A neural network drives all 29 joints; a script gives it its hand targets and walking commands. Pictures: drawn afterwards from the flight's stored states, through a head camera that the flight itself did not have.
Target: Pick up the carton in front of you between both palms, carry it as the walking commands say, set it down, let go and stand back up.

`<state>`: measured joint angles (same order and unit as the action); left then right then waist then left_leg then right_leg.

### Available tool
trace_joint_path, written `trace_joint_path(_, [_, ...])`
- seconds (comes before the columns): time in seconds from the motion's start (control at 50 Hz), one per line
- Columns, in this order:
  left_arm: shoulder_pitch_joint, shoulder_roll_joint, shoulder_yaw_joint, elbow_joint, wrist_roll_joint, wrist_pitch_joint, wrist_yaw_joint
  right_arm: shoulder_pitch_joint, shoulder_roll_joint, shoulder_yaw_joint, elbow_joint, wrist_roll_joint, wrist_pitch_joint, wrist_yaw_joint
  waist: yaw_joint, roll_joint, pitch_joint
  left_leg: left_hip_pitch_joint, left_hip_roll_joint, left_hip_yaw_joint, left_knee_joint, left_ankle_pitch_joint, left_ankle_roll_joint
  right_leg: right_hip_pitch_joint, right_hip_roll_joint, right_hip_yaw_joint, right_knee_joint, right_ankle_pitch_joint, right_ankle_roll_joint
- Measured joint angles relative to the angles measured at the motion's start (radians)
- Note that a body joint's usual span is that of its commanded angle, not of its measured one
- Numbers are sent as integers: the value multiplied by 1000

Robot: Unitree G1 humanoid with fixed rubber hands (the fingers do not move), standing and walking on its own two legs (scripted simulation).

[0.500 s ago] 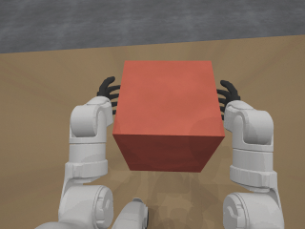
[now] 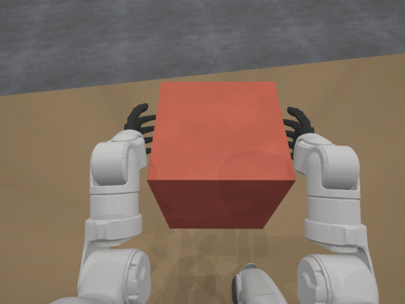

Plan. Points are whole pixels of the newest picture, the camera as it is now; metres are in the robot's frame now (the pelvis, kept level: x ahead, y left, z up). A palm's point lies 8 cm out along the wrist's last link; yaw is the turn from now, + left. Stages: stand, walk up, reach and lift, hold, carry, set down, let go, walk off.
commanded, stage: carry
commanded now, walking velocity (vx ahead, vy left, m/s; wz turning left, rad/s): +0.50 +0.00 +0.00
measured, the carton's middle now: (216, 162) +0.37 -0.02 +0.03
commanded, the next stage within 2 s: none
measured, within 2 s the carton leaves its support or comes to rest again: neither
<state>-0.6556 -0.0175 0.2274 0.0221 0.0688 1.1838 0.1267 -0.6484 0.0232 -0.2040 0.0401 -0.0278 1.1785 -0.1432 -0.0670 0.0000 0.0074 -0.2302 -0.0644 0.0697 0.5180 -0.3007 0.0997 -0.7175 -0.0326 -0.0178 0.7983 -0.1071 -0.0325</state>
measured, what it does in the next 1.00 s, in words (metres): goes down: right foot, then left foot 0.03 m lower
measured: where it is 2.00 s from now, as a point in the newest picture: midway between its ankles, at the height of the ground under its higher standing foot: (203, 128)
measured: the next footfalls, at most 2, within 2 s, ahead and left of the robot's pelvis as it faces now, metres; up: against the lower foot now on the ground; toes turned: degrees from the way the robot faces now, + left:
right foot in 0.12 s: +0.26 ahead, -0.08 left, -0.03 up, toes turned -2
left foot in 0.64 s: +0.57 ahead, +0.07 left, -0.06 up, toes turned +2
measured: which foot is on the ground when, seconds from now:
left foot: down 0.00-0.12, up 0.14-0.62, down 0.64-1.00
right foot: up 0.00-0.10, down 0.12-0.64, up 0.66-1.00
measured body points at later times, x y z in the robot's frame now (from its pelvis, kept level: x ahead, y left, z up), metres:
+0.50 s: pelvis +0.30 -0.02 -0.03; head +0.35 -0.03 +0.42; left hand +0.67 +0.15 +0.08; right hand +0.69 -0.15 +0.07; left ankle +0.43 +0.13 -0.72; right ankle +0.22 -0.08 -0.76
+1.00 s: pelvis +0.60 +0.01 -0.06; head +0.65 +0.03 +0.39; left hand +0.99 +0.15 +0.03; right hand +0.96 -0.15 +0.03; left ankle +0.53 +0.06 -0.79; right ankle +0.72 -0.14 -0.74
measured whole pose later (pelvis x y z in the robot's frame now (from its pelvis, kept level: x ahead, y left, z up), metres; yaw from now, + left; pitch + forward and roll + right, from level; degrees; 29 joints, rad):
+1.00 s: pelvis +0.60 +0.01 -0.06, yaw +0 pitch +6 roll -1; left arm -0.62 -0.01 0.21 0.07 0.06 1.16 0.13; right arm -0.60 0.02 -0.19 0.07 -0.03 1.15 -0.14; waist -0.06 0.00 0.00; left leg -0.26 -0.06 0.08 0.53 -0.28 0.10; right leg -0.74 -0.05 -0.01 0.87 -0.15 -0.03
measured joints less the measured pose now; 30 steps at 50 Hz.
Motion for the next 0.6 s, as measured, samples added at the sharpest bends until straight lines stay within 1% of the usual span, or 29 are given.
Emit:
trace_joint_path(0.04, [1, 1, 6, -10, 0, 4, 0, -9, 3, 1, 5, -1, -2, 0, -2, -7, -18, 47, -5, -6, 3, -48, -8, 41, 19, -26, -137, 90, -9])
trace_joint_path(0.08, [-4, 3, 10, 4, 0, 6, 0, -17, 0, 2, 23, -2, 1, 0, -2, -11, -41, 90, -11, -12, 36, -110, -16, 110, 44, -59, -270, 169, -28])
trace_joint_path(0.1, [-10, 3, 11, 23, 2, 7, 0, -19, -4, 2, 37, 0, 3, 0, 2, -15, -51, 103, -16, -13, 85, -142, -21, 158, 54, -77, -331, 214, -37])
trace_joint_path(0.12, [-19, 2, 9, 47, 5, 7, 0, -22, -12, 2, 53, 2, 6, 1, 8, -24, -64, 102, -25, -11, 168, -169, -27, 211, 55, -88, -371, 254, -49])
trace_joint_path(0.14, [-26, -3, 11, 71, 11, 0, 0, -32, -25, 6, 78, 5, 4, 5, 24, -6, -73, 75, -12, -7, 278, -184, -35, 225, 69, -93, -338, 178, -84])
trace_joint_path(0.16, [-36, -6, 9, 99, 17, -10, 0, -43, -37, 4, 104, 9, 0, 7, 39, 16, -71, 22, -4, -28, 426, -215, -51, 211, 83, -99, -274, 107, -102])
trace_joint_path(0.18, [-43, -7, 6, 131, 21, -16, 0, -44, -44, 1, 126, 11, -1, 9, 54, 20, -68, -39, -8, -45, 568, -236, -55, 206, 88, -100, -226, 55, -111])
trace_joint_path(0.2, [-41, -6, 3, 156, 21, -18, 0, -38, -45, 2, 143, 10, 1, 10, 69, 15, -66, -97, -7, -51, 672, -236, -53, 212, 89, -98, -202, 20, -114])
trace_joint_path(0.22, [-31, -3, -1, 168, 17, -15, -1, -31, -41, 5, 154, 6, 7, 10, 81, 9, -63, -151, -2, -53, 733, -218, -51, 226, 89, -94, -197, 4, -107])
trace_joint_path(0.24, [-19, 2, -5, 172, 9, -10, -1, -24, -36, 9, 157, 0, 14, 9, 90, 4, -58, -202, 10, -55, 755, -192, -51, 244, 89, -92, -200, -9, -105])
trace_joint_path(0.28, [0, 14, -16, 163, -10, -5, 0, -15, -26, 15, 145, -14, 27, 9, 101, 0, -42, -292, 40, -62, 723, -148, -56, 281, 89, -90, -217, -32, -111])
trace_joint_path(0.34, [8, 21, -22, 132, -33, -10, 5, -10, -16, 14, 102, -26, 33, 9, 115, -3, -18, -398, 81, -72, 610, -95, -68, 333, 89, -88, -240, -66, -113])
trace_joint_path(0.42, [-1, 16, -18, 88, -43, -21, 11, -3, -8, 0, 33, -32, 30, 8, 131, -2, -6, -485, 112, -76, 464, 32, -76, 401, 88, -76, -259, -122, -105])
trace_joint_path(0.48, [-12, 10, -16, 69, -44, -25, 12, 2, -3, -11, -7, -34, 31, 8, 140, 2, -15, -494, 113, -70, 334, 157, -70, 460, 91, -63, -267, -175, -93])
trace_joint_path(0.52, [-20, 7, -16, 77, -43, -28, 12, 4, -1, -20, -15, -36, 33, 8, 145, 8, -32, -470, 101, -55, 223, 239, -64, 503, 95, -55, -266, -219, -84])
trace_joint_path(0.56, [-28, 5, -18, 101, -42, -31, 12, 5, -1, -29, -6, -38, 37, 8, 151, 13, -54, -424, 81, -30, 99, 319, -50, 548, 99, -48, -251, -275, -74])
trace_joint_path(0.6, [-34, 12, -21, 136, -42, -32, 11, 0, 1, -34, 25, -43, 35, 9, 154, 14, -77, -351, 58, 4, -18, 387, -30, 586, 101, -40, -198, -347, -64])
